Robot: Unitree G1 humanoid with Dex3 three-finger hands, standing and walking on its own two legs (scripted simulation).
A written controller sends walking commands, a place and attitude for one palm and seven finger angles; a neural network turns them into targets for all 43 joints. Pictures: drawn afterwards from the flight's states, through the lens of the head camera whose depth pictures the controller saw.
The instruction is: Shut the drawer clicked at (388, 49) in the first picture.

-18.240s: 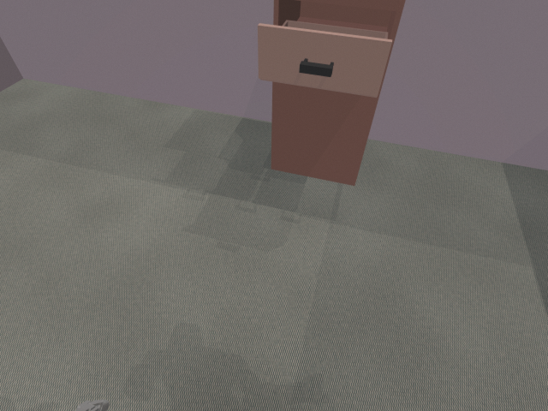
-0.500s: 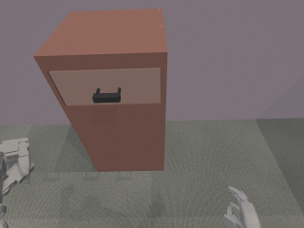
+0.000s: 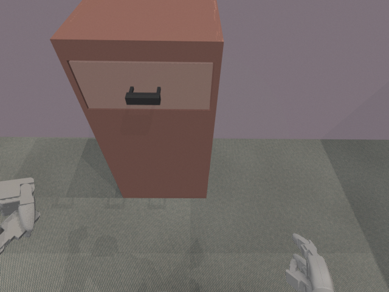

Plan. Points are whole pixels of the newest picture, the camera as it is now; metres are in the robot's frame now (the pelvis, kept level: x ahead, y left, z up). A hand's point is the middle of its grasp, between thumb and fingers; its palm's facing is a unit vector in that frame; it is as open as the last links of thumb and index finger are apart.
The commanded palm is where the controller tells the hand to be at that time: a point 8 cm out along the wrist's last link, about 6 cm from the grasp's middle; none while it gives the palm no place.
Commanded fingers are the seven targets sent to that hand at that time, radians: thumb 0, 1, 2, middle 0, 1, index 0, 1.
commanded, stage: step back with the hand held close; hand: left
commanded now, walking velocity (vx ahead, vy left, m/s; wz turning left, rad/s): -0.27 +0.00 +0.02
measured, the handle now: (144, 94) +0.66 +0.21 +0.00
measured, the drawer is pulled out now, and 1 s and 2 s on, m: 0.00 0.00 0.00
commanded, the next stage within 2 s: stop stepping back and stand still in 0.70 s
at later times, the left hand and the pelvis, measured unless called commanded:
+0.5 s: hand out of the picture +0.11 +0.25 +0.17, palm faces +0.36 -0.81 -0.46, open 3.2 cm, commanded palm +0.04 +0.29 +0.18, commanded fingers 0.00 0.90 0.90 -1.40 -1.60 -1.40 -1.60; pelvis -0.07 +0.01 -0.01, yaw +3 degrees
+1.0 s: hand out of the picture +0.02 +0.26 +0.17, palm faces +0.29 -0.86 -0.42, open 3.2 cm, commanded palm -0.06 +0.30 +0.18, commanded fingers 0.00 0.90 0.90 -1.40 -1.60 -1.40 -1.60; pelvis -0.20 +0.02 +0.00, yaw -2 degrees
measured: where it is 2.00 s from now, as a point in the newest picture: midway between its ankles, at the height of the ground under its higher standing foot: outside the picture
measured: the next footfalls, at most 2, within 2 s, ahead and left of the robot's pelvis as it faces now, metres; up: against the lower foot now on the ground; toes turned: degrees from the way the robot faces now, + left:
right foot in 0.78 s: -0.20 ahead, -0.14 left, +0.00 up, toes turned +0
left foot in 1.20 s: -0.13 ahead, +0.15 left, +0.00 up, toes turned -4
